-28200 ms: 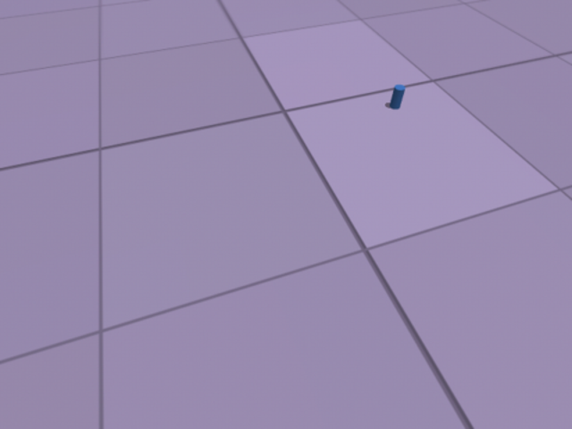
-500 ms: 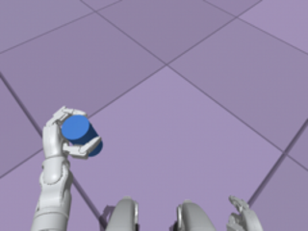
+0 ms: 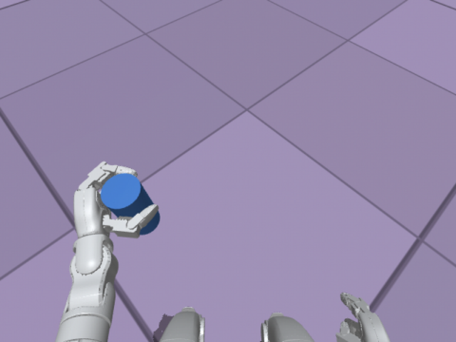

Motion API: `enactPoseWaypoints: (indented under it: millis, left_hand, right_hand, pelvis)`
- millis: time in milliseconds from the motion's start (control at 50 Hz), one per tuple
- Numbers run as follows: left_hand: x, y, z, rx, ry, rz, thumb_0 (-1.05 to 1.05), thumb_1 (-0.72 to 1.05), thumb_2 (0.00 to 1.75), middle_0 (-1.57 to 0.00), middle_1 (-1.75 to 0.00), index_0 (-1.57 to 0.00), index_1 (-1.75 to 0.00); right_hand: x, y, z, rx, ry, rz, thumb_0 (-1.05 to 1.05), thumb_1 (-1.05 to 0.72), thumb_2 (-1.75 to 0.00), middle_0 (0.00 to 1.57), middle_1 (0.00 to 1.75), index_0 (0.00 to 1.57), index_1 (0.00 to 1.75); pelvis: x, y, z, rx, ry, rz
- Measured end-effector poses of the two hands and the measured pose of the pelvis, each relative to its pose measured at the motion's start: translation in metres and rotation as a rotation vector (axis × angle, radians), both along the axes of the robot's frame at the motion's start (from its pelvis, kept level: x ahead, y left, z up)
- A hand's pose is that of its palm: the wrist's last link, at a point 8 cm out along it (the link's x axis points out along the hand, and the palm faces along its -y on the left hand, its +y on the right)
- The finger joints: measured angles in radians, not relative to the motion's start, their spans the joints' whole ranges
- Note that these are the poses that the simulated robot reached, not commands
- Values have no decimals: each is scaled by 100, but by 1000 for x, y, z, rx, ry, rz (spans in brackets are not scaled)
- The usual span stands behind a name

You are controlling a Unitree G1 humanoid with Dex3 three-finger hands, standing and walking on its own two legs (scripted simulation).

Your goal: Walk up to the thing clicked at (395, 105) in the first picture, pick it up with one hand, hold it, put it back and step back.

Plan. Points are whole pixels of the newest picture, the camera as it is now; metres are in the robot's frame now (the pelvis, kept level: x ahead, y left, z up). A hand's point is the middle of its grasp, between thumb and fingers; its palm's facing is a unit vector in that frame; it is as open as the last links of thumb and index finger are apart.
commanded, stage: lift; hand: left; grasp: from above
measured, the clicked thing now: (133, 206) +0.33 +0.19 +0.01
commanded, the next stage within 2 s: hold in 0.18 s
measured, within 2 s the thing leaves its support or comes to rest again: neither
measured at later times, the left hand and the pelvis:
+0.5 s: hand (126, 191) +0.34 +0.19 +0.05, palm faces +0.25 -0.97 -0.02, open 9.3 cm; pelvis +0.01 +0.00 +0.01, yaw +0 degrees
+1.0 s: hand (123, 196) +0.32 +0.18 +0.07, palm faces +0.24 -0.97 -0.02, open 9.3 cm; pelvis +0.00 +0.01 +0.02, yaw +0 degrees
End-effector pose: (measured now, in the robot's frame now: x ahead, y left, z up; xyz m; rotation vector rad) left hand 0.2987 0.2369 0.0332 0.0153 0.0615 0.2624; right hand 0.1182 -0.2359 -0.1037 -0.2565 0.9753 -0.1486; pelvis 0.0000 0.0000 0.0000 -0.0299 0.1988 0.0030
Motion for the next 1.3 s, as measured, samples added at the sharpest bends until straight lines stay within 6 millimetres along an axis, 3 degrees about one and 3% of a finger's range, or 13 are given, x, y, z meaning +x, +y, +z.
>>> enactPoseWaypoints:
  millis: [440, 1020, 1300]
  left_hand:
    - [9, -1, 16, 2, -9, -11, -4, -36, 101, -76, -109, -83, -114]
    - [-9, -5, 36, 2, -30, -17, -4, -36, 101, -76, -109, -83, -113]
    - [-11, -5, 35, 5, -30, -14, -4, -36, 101, -75, -110, -82, -114]
  right_hand:
    - [1, -1, 12, 7, 26, -21, 1, -91, -90, 20, 30, 20, 30]
    - [0, 6, 26, 27, -38, -5, 1, -92, -90, 20, 30, 20, 30]
    - [-5, 5, 26, 31, -31, -2, 1, -91, -90, 20, 30, 20, 30]
  pelvis:
    - [12, 3, 13, 0, -38, -4]
    - [-1, 5, 22, 4, -103, -2]
    - [-5, 4, 24, 6, -107, -3]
